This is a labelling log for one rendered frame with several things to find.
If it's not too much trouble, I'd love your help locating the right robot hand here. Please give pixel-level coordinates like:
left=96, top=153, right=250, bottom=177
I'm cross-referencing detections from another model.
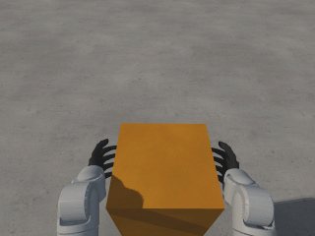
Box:
left=211, top=141, right=239, bottom=183

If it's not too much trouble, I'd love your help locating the right robot forearm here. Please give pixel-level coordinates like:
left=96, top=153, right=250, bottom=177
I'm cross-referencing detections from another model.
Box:
left=222, top=168, right=276, bottom=236

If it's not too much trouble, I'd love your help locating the left robot hand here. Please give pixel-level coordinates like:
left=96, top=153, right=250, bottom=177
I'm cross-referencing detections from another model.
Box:
left=88, top=139, right=117, bottom=179

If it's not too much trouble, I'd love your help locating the left robot forearm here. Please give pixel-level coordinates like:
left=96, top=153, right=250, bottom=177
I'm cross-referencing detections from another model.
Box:
left=56, top=165, right=106, bottom=236

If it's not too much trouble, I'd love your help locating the carton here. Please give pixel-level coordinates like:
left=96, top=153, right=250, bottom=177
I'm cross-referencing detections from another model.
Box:
left=105, top=123, right=225, bottom=236

